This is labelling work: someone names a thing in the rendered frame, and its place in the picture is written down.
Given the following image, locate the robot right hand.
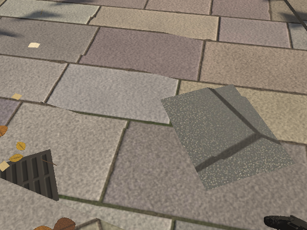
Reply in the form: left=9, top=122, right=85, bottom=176
left=264, top=215, right=307, bottom=230

